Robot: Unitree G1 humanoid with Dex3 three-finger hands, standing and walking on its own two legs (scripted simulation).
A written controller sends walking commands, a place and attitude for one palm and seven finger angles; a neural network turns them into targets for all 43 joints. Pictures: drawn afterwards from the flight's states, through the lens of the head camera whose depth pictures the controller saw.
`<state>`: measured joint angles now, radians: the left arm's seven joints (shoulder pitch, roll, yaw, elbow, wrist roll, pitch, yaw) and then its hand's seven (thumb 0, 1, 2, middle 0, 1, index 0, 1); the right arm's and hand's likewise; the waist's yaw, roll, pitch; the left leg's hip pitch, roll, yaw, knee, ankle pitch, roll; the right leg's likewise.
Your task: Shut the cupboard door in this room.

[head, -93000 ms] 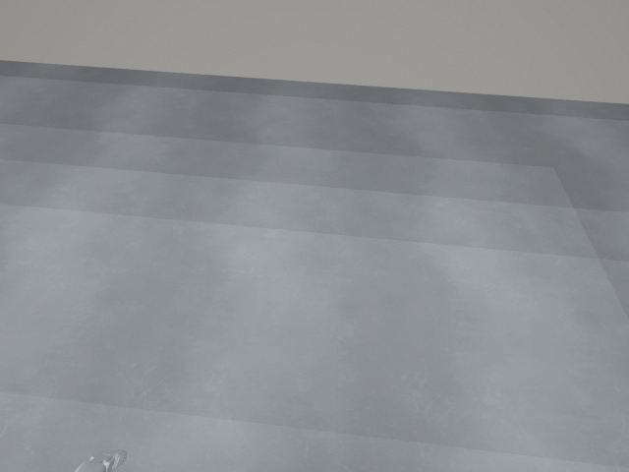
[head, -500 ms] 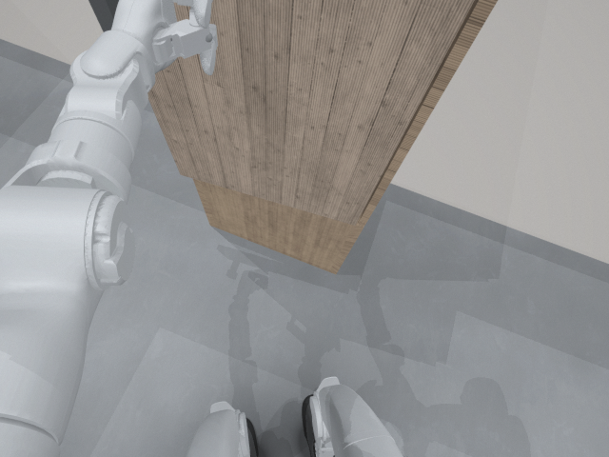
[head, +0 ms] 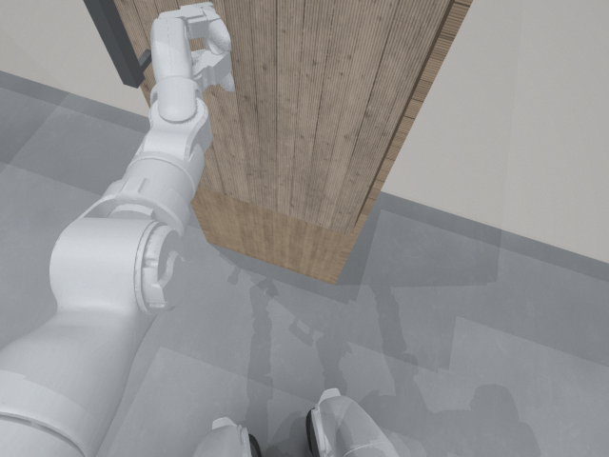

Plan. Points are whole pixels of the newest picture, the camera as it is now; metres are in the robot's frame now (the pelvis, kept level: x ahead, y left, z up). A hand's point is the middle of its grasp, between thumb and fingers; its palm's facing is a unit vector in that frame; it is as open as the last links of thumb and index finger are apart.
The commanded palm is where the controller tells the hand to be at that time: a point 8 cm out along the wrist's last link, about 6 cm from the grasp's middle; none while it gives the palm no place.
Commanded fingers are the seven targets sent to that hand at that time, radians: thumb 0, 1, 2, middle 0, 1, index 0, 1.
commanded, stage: pull the fist back off the door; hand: left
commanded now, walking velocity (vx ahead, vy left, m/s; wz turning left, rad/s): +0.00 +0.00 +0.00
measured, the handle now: (120, 17) +0.65 +0.11 +0.13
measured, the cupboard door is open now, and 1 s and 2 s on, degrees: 0 0 0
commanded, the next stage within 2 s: draw the hand back to the body in 0.52 s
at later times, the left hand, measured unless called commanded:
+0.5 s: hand (236, 116) +0.47 -0.01 +0.13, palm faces -0.04 -1.00 -0.04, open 3.1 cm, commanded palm +0.46 +0.05 +0.14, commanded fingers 0.00 0.90 0.90 -1.30 -1.50 -1.30 -1.50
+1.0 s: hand (152, 166) +0.41 +0.07 +0.16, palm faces +0.01 -1.00 -0.03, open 3.1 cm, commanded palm +0.36 +0.12 +0.17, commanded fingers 0.00 0.90 0.90 -1.30 -1.50 -1.30 -1.50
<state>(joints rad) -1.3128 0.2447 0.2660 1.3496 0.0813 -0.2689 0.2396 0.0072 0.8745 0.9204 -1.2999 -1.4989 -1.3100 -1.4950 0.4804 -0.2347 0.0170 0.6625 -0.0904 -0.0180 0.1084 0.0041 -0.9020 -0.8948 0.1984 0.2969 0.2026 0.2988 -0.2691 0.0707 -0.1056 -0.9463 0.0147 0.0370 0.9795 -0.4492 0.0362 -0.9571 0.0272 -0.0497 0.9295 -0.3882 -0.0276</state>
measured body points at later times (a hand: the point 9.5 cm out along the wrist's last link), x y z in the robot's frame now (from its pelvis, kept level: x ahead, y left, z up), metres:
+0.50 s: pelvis +0.01 -0.01 +0.03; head +0.08 -0.02 +0.47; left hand +0.47 +0.05 +0.14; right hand +0.06 -0.27 -0.10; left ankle +0.00 +0.10 -0.67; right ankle +0.02 -0.10 -0.67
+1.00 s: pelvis +0.00 -0.02 +0.05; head +0.03 -0.04 +0.49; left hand +0.40 +0.13 +0.16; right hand +0.07 -0.27 -0.08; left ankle +0.00 +0.09 -0.67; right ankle +0.02 -0.10 -0.67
